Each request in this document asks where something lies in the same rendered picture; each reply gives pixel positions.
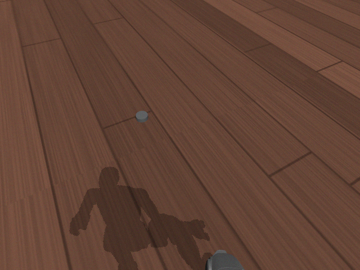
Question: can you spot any tin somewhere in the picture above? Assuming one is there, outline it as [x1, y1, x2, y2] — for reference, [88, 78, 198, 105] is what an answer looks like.
[136, 111, 148, 123]

